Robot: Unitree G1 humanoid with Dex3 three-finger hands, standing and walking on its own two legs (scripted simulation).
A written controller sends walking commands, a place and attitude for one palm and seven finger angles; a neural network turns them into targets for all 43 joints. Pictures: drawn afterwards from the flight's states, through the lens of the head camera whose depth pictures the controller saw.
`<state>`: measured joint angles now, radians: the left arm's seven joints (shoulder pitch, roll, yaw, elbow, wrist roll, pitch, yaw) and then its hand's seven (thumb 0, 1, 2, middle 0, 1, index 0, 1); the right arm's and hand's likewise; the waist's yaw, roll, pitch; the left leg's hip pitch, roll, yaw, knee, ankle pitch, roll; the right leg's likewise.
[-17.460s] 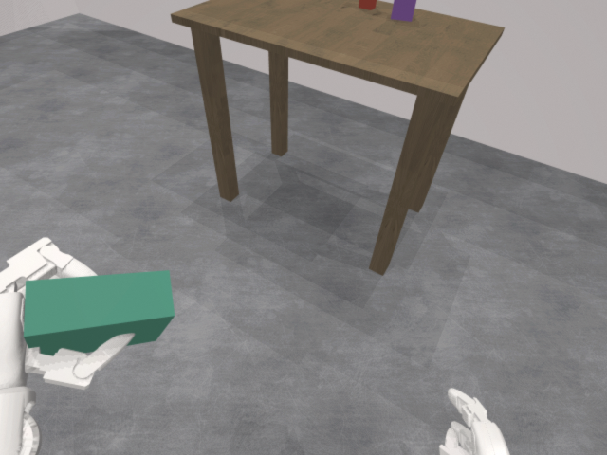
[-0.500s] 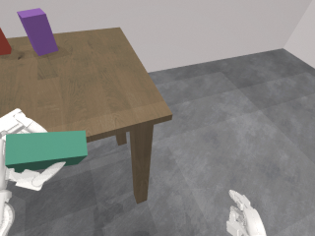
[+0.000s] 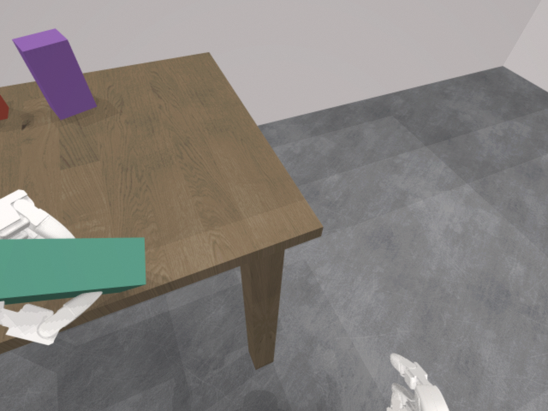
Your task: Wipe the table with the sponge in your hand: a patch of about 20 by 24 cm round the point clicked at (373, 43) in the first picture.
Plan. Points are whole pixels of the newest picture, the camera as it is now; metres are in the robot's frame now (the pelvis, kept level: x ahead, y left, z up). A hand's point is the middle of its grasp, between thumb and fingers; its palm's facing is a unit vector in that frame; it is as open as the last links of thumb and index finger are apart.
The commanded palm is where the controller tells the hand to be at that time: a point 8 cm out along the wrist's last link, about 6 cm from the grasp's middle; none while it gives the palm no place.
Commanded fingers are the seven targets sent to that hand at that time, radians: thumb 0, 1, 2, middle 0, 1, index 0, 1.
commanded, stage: come to a stop and stand still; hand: left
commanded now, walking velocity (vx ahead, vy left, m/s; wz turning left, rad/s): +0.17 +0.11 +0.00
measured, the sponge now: (91, 270) +0.23 +0.21 +0.16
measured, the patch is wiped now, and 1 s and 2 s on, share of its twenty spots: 0.00 0.00 0.00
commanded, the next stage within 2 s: look again from close up in 1.86 s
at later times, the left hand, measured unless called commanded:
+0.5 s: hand (24, 226) +0.26 +0.28 +0.19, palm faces +0.41 -0.81 -0.41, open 8.9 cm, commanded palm +0.21 +0.32 +0.19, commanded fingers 0.00 0.10 1.30 -1.20 -1.60 -1.20 -1.60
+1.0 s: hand out of the picture +0.22 +0.34 +0.17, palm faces +0.39 -0.83 -0.40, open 8.9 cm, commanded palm +0.17 +0.36 +0.19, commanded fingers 0.00 0.10 1.30 -1.20 -1.60 -1.20 -1.60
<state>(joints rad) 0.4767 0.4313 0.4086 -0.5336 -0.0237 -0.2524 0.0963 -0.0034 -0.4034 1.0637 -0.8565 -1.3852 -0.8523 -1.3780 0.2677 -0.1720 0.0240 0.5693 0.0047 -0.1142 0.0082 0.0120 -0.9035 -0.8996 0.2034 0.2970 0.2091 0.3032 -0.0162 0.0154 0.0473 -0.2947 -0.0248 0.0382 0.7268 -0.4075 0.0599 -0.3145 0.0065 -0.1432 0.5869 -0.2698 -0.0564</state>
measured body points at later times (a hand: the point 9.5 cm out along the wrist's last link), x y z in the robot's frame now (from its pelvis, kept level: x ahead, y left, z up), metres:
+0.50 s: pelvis +0.06 +0.03 +0.01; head +0.08 +0.04 +0.46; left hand +0.23 +0.32 +0.21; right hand +0.25 -0.15 -0.06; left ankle +0.08 +0.17 -0.72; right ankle +0.05 -0.07 -0.72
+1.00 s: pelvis +0.01 +0.08 +0.02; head +0.02 +0.11 +0.46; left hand +0.20 +0.39 +0.19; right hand +0.17 -0.16 -0.05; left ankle +0.08 +0.17 -0.72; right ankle +0.04 -0.07 -0.72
